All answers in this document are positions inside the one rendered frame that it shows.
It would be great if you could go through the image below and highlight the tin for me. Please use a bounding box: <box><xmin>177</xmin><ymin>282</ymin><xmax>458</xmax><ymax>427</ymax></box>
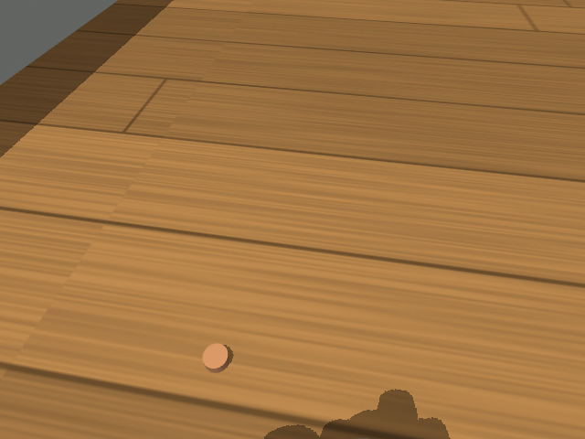
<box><xmin>203</xmin><ymin>343</ymin><xmax>229</xmax><ymax>373</ymax></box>

